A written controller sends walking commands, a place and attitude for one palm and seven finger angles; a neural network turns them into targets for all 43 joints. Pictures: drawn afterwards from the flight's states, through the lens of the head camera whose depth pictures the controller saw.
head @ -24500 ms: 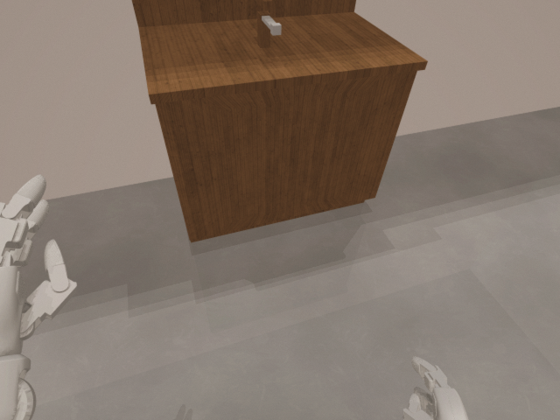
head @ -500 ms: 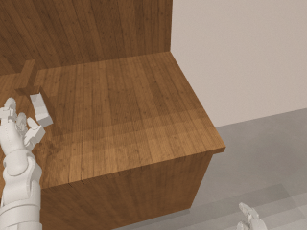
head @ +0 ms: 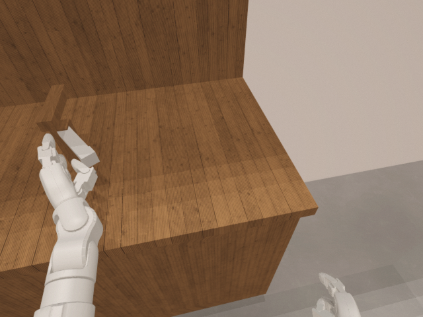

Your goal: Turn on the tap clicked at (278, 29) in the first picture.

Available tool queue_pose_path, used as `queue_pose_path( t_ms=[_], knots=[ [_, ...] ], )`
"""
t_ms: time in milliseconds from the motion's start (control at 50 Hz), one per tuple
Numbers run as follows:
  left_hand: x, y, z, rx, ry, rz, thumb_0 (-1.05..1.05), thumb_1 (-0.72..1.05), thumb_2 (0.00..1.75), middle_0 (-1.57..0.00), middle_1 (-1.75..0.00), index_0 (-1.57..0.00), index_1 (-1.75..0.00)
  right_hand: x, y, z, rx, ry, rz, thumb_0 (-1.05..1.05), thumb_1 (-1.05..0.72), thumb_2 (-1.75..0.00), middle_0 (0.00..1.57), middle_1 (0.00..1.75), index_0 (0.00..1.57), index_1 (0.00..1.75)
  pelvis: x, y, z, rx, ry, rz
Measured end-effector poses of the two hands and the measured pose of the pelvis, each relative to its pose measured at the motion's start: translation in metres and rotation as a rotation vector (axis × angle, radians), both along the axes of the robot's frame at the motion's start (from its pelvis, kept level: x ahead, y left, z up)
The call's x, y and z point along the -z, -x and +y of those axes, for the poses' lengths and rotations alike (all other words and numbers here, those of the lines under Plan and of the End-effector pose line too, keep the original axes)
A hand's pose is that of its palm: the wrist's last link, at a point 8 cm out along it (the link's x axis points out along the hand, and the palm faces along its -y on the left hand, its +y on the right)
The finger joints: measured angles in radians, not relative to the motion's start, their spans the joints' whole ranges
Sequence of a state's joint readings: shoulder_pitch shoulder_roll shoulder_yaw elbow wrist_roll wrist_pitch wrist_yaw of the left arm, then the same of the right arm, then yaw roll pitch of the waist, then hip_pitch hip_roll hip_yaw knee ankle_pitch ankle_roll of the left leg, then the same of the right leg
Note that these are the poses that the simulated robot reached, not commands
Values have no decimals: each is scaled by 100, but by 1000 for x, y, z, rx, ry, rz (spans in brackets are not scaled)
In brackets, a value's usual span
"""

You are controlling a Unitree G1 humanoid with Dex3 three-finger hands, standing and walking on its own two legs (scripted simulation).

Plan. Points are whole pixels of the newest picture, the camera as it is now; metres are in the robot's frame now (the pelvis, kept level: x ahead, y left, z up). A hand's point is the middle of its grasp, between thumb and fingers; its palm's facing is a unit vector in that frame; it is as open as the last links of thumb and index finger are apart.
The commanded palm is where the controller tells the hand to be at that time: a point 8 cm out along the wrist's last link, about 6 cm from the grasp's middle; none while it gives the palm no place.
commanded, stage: push the lever round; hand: left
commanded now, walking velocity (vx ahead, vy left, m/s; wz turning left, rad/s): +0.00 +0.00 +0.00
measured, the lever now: (88, 157) +0.37 +0.28 +0.11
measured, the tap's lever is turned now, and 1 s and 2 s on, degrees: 33 63 79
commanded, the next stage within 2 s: lift the hand up off the lever in 1.68 s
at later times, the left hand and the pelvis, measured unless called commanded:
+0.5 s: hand (107, 165) +0.35 +0.23 +0.12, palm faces +0.74 -0.67 -0.04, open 7.8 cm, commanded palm +0.31 +0.25 +0.11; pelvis -0.01 -0.01 +0.00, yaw +0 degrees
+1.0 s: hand (123, 149) +0.40 +0.22 +0.11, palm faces +0.80 -0.60 -0.05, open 7.8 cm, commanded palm +0.35 +0.23 +0.11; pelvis +0.01 -0.02 +0.00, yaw +0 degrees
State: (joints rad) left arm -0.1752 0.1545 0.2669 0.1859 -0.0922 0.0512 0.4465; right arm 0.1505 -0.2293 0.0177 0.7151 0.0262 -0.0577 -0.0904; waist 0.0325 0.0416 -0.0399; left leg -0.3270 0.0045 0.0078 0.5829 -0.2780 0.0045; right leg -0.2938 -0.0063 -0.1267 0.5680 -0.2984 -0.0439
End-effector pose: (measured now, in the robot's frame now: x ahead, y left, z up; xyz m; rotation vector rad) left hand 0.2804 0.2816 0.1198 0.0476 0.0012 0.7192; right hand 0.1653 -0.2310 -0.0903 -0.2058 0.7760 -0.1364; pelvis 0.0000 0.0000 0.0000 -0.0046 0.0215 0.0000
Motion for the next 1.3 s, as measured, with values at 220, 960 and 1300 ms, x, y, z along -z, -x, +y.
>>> queue_pose_path(
  t_ms=[220, 960, 1300],
  knots=[
    [-2, -7, -14, -58, 9, 13, 2, 92, 92, -16, -15, -15, -15, 2, 9, -8, 17, -3, 34, 1, -91, -90, 20, 30, 20, 30, -1, 3, -7, 5, -1, -3],
    [3, -60, -44, -209, 61, 60, 0, 90, 92, -16, -15, -15, -15, 19, 30, -31, 47, -2, 154, 1, -91, -90, 20, 30, 20, 30, 0, -6, -19, -1, -4, 51],
    [4, -76, -49, -231, 60, 84, 0, 91, 91, -16, -15, -15, -15, 20, 22, -28, 34, -11, 169, 1, -91, -90, 20, 30, 20, 30, 2, -13, -16, -4, -3, 67]
  ],
)
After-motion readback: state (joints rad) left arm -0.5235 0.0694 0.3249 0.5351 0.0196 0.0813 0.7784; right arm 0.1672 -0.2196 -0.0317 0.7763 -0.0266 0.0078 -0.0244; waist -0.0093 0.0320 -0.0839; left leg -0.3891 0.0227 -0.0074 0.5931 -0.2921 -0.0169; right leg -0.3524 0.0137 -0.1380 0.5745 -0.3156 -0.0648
